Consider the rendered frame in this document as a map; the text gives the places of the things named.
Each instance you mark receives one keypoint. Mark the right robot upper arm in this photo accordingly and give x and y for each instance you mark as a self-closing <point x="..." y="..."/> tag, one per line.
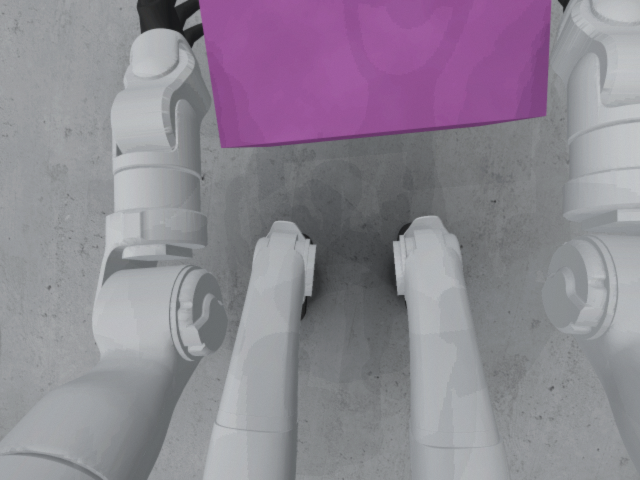
<point x="592" y="292"/>

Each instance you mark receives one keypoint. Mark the robot left thigh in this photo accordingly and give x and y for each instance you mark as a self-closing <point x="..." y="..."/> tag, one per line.
<point x="255" y="433"/>

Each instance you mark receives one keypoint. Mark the robot left forearm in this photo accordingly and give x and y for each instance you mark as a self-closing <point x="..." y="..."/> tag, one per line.
<point x="156" y="157"/>

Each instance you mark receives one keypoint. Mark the left robot foot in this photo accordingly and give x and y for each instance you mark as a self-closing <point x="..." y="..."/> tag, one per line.
<point x="305" y="302"/>

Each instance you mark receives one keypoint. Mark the carton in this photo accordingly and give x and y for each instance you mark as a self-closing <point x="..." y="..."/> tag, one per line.
<point x="287" y="72"/>

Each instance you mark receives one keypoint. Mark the left robot upper arm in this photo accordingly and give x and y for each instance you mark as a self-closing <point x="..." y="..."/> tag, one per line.
<point x="152" y="327"/>

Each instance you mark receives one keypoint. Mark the robot right forearm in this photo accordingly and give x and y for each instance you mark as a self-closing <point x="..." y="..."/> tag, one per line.
<point x="597" y="56"/>

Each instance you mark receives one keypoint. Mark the robot left hand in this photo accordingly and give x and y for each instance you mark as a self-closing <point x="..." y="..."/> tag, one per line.
<point x="154" y="14"/>

